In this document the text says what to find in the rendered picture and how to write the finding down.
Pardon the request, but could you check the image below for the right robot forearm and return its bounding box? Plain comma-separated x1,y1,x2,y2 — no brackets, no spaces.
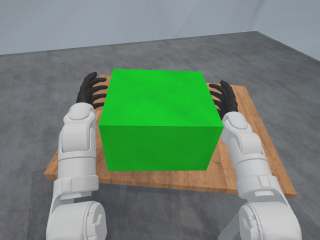
220,111,302,239

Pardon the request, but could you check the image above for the right robot hand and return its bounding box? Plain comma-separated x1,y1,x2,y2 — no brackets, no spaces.
209,80,238,121

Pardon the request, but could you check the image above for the left robot forearm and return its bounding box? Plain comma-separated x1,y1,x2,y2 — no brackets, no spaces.
46,102,99,240

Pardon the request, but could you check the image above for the carton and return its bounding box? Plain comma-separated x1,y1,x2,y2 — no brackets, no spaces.
98,68,224,171

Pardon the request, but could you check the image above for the robot right upper arm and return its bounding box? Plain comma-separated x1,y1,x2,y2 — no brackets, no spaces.
239,201,302,240

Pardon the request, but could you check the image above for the left robot hand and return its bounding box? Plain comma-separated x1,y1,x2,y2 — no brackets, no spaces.
76,72,108,110

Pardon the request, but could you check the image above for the table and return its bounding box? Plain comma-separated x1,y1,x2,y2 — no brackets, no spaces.
44,74,297,240

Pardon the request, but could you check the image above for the robot left upper arm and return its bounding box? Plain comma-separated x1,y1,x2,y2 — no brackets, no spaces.
47,201,107,240

